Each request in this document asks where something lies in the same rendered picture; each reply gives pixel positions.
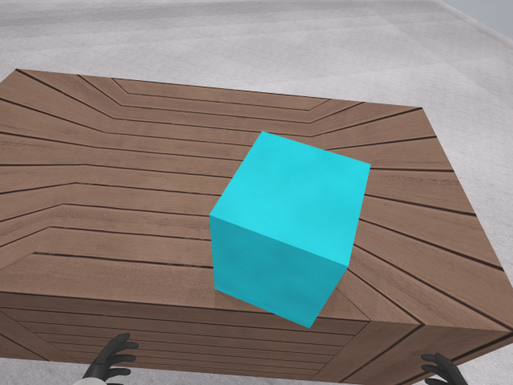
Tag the right robot hand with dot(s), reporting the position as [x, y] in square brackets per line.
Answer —
[447, 371]

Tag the pedestal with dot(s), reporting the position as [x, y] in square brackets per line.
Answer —
[106, 186]

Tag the carton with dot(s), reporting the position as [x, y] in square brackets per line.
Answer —
[282, 232]

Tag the left robot hand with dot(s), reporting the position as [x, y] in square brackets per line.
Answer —
[100, 367]

